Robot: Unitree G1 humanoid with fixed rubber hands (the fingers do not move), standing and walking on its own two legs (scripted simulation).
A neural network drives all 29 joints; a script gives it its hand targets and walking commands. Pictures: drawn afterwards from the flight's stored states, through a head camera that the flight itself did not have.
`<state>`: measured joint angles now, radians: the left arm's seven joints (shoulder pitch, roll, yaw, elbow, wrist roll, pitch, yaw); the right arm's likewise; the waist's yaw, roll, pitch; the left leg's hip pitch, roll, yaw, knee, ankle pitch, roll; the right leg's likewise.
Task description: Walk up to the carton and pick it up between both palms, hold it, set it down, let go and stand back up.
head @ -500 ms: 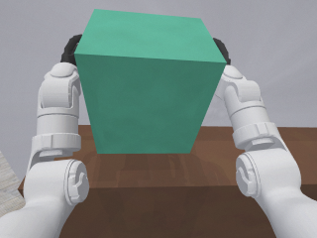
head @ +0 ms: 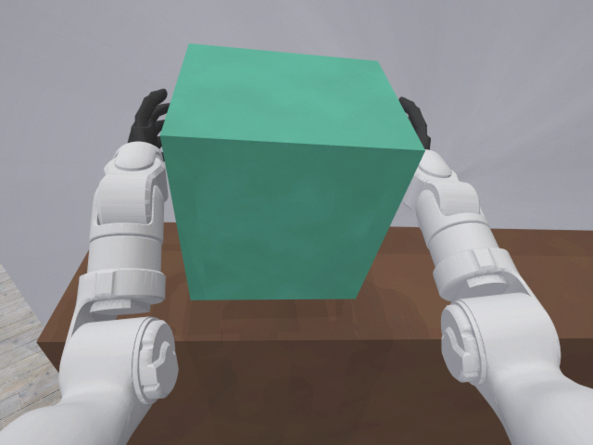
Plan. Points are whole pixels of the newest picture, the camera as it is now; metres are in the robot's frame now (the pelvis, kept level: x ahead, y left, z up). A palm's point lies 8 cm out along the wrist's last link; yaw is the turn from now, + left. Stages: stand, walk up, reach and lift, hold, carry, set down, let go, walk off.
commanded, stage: set down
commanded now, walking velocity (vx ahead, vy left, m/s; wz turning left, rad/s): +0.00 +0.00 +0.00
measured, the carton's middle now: (281, 184) +0.41 +0.01 +0.19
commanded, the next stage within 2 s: none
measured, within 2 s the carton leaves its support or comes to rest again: rests again in 1.98 s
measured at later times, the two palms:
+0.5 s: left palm (152, 163) +0.42 +0.18 +0.21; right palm (391, 160) +0.44 -0.16 +0.22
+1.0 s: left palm (151, 185) +0.41 +0.19 +0.19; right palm (383, 175) +0.44 -0.15 +0.19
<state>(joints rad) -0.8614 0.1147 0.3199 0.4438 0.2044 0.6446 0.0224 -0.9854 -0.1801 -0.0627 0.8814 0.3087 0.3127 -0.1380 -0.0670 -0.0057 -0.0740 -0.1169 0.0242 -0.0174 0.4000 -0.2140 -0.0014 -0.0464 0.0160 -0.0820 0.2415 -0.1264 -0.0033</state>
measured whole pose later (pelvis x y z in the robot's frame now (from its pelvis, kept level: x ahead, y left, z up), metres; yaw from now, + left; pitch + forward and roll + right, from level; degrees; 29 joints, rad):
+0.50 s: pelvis +0.02 +0.00 +0.00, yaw +0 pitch -2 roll -2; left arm -0.84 0.10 0.32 0.51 0.20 0.55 0.04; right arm -0.98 -0.18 -0.06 0.95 0.27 0.24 -0.12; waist -0.03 -0.01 -0.06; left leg -0.12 0.02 -0.02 0.40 -0.24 0.00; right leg -0.05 0.02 -0.08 0.26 -0.16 0.00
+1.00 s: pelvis +0.02 -0.01 +0.00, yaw +0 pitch -2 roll -2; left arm -0.79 0.07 0.32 0.52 0.20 0.52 0.07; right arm -0.96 -0.18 -0.06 1.02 0.24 0.18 -0.07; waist 0.00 -0.01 -0.03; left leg -0.12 0.03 -0.02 0.40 -0.24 0.00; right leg -0.06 0.02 -0.08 0.27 -0.17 -0.01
